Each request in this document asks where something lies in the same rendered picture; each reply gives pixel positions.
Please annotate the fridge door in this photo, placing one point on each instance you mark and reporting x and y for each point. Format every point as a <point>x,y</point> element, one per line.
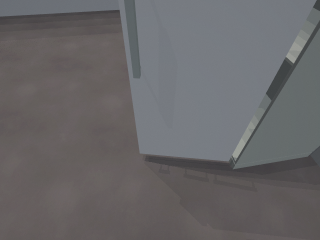
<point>206,66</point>

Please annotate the handle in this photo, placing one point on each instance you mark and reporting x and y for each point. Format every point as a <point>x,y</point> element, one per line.
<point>130,12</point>

